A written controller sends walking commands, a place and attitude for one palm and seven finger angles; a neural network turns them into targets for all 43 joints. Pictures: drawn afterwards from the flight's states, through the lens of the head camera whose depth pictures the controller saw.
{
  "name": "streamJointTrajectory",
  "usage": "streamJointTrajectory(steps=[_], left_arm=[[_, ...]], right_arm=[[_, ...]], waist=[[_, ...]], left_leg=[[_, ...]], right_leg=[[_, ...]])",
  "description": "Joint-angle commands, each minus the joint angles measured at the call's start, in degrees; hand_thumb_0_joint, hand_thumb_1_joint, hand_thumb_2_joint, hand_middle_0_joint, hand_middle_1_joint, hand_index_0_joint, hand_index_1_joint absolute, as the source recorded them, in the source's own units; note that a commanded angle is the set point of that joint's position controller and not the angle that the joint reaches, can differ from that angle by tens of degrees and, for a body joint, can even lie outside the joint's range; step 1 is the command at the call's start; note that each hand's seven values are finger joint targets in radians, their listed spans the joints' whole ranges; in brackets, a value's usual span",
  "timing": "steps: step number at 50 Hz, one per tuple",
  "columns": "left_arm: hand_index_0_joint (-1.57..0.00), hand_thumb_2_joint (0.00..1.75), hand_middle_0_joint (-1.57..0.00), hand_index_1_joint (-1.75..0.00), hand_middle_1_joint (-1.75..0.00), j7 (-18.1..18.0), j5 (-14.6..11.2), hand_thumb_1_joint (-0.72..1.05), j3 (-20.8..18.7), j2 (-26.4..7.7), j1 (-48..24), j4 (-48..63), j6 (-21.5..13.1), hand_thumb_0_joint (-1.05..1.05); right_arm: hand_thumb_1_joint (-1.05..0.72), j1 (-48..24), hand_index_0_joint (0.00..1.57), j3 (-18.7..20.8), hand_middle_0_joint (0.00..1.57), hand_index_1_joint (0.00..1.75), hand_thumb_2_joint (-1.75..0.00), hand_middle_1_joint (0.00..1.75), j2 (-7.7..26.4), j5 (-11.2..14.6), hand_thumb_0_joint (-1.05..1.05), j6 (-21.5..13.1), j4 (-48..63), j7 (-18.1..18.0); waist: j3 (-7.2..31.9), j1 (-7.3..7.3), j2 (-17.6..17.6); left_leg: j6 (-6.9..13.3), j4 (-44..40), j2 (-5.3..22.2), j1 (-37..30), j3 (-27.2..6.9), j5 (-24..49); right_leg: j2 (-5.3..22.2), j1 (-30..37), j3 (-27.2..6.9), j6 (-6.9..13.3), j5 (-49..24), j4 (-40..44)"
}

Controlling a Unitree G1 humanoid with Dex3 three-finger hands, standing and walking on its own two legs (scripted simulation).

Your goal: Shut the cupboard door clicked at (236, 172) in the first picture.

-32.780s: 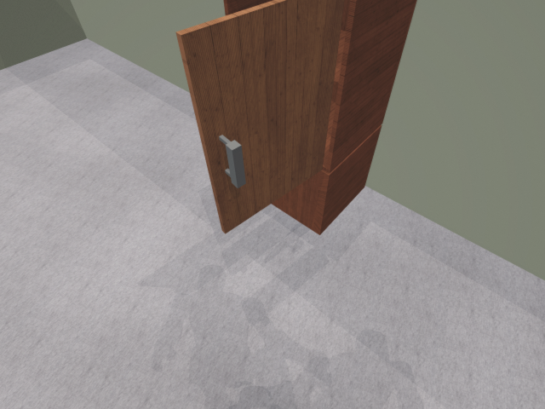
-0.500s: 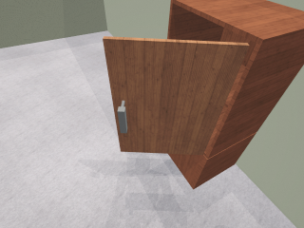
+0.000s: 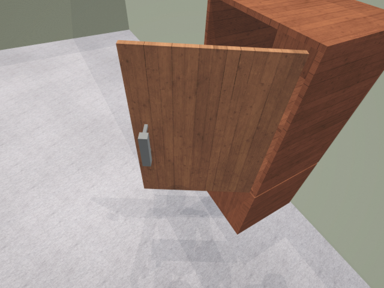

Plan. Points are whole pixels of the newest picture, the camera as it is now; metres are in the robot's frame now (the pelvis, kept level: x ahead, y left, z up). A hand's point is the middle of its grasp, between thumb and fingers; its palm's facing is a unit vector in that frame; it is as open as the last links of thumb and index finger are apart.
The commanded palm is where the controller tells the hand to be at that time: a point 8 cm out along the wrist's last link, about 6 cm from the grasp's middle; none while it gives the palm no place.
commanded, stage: come to a stop and stand still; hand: left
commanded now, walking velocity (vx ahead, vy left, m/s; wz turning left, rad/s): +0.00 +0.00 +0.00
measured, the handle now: (146, 145) +0.52 +0.17 -0.05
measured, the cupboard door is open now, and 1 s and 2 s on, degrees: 59 59 59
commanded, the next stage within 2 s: look again from close up in 0.38 s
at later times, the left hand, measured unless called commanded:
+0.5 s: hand out of the picture +0.00 +0.16 -0.18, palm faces +0.01 -0.99 -0.16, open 7.4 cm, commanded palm none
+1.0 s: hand out of the picture +0.01 +0.16 -0.17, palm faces +0.01 -0.99 -0.16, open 7.4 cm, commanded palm none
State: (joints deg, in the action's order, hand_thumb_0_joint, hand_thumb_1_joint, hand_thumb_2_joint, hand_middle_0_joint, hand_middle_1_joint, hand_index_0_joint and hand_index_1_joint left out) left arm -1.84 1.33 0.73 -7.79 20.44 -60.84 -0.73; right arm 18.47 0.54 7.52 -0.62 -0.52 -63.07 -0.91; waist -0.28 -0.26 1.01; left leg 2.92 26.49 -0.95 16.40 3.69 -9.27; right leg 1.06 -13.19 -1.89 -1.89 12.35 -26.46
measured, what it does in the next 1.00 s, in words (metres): stands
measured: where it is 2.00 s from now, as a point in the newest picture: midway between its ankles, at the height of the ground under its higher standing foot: outside the picture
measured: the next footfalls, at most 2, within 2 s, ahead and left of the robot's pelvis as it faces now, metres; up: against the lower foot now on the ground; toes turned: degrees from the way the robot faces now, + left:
none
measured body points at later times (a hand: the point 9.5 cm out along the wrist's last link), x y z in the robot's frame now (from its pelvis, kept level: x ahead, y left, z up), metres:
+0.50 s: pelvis +0.01 +0.00 +0.00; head +0.02 +0.01 +0.45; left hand +0.00 +0.21 -0.16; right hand +0.03 -0.23 -0.15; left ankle +0.06 +0.08 -0.74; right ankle +0.02 -0.15 -0.74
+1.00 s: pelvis +0.02 +0.00 +0.00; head +0.03 +0.01 +0.45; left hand +0.01 +0.21 -0.16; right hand +0.03 -0.23 -0.15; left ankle +0.06 +0.08 -0.74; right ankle +0.02 -0.15 -0.74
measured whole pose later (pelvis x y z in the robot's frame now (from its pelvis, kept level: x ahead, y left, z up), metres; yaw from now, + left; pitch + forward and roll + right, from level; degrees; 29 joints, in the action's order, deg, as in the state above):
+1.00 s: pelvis +0.02 +0.00 +0.00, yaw +0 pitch -1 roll +0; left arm -1.8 1.3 0.8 -8.5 18.7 -62.3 -0.9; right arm 15.5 0.3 8.3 -0.6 -0.9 -64.4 -1.1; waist -1.6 0.1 1.0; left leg 2.5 23.9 -1.1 12.7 3.9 -10.2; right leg 1.1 -9.7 -2.2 -1.7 13.2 -24.2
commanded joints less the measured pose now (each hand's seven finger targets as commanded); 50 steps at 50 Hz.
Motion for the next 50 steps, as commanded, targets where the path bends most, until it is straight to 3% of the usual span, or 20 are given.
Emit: streamJointTrajectory(steps=[1,7,16,20,23,29,33,46,50], left_arm=[[-0.2,0.9,-0.2,-0.3,-0.3,-0.6,-0.3,0.9,-1.0,-4.8,4.8,1.6,-0.7,0.0],[-0.2,0.9,-0.2,-0.3,-0.3,-0.6,-0.2,0.9,-1.0,-4.8,4.4,1.4,-0.6,0.0],[-0.2,0.9,-0.2,-0.3,-0.3,-0.6,-0.3,0.9,-0.9,-5.2,4.0,1.2,-0.9,0.0],[-0.2,0.9,-0.2,-0.3,-0.3,-0.5,-0.3,0.9,-1.0,-5.5,3.6,0.8,-0.7,0.0],[-0.2,0.9,-0.2,-0.3,-0.3,-0.5,-0.2,0.9,-0.9,-5.5,3.5,0.7,-0.7,0.0],[-0.2,0.9,-0.2,-0.3,-0.3,-0.5,-0.2,0.9,-1.0,-5.6,3.3,0.7,-0.7,0.0],[-0.2,0.9,-0.2,-0.3,-0.3,-0.5,-0.3,0.9,-1.0,-5.9,3.1,0.6,-0.9,0.0],[-0.2,0.9,-0.2,-0.3,-0.3,-0.5,-0.2,0.9,-1.0,-6.0,3.0,0.3,-0.8,0.0],[-0.2,0.9,-0.2,-0.3,-0.3,-0.4,-0.3,0.9,-1.1,-6.1,2.7,0.2,-0.9,0.0]], right_arm=[[-0.9,2.0,0.2,1.2,0.2,0.3,-0.9,0.3,6.0,0.3,0.0,-1.0,2.3,-0.3],[-0.9,1.3,0.2,1.2,0.2,0.3,-0.9,0.3,6.2,0.2,0.0,-0.7,2.2,-0.3],[-0.9,0.4,0.2,1.1,0.2,0.3,-0.9,0.3,6.4,0.3,0.0,-1.0,2.0,-0.3],[-0.9,-0.3,0.2,1.1,0.2,0.3,-0.9,0.3,7.0,0.2,0.0,-1.1,1.8,-0.3],[-0.9,-0.6,0.2,1.0,0.2,0.3,-0.9,0.3,7.1,0.3,0.0,-0.9,1.8,-0.3],[-0.9,-0.5,0.2,1.1,0.2,0.3,-0.9,0.3,7.3,0.2,0.0,-1.0,1.6,-0.3],[-0.9,-0.6,0.2,1.0,0.2,0.3,-0.9,0.3,7.2,0.3,0.0,-1.1,1.5,-0.3],[-0.9,-0.5,0.2,1.0,0.2,0.3,-0.9,0.3,7.0,0.3,0.0,-1.0,0.9,-0.4],[-0.9,-0.4,0.2,1.0,0.2,0.3,-0.9,0.3,7.0,0.2,0.0,-1.2,0.6,-0.5]], waist=[[-3.9,0.46,-0.2],[-5.0,0.22,-1.3],[-3.6,0.17,0.2],[-3.7,0.3,-2.1],[-5.3,0.29,-0.9],[-3.7,0.19,-1.0],[-3.4,0.3,-0.6],[-4.9,0.47,-0.2],[-3.5,0.35,-0.4]], left_leg=[[-1.2,-8.6,6.5,-0.2,-8.4,-9.1],[-1.3,-9.2,6.5,-0.6,-8.4,-10.3],[-1.3,-8.0,6.4,-3.3,-7.4,-4.9],[-1.4,-9.3,6.9,-3.2,-8.0,-6.7],[-1.4,-9.8,6.7,-2.4,-8.0,-8.0],[-1.4,-9.4,6.7,-3.8,-7.8,-6.7],[-1.4,-8.8,6.6,-4.3,-7.3,-4.2],[-1.3,-9.2,6.7,-3.8,-7.2,-5.4],[-1.3,-8.8,6.6,-4.9,-7.1,-3.8]], right_leg=[[3.7,-2.8,-3.6,3.5,2.4,5.7],[3.6,-3.6,-3.7,3.4,3.5,6.3],[4.0,-2.4,-3.7,3.4,-0.1,6.5],[3.8,-1.7,-3.2,3.2,-0.2,6.2],[3.8,-2.3,-3.4,3.2,1.0,6.8],[3.9,-1.8,-3.4,3.2,0.4,6.8],[4.3,-1.1,-3.4,3.2,-1.2,6.8],[4.0,-1.4,-3.4,3.2,-0.2,7.2],[4.2,-0.9,-3.5,3.2,-1.2,6.9]])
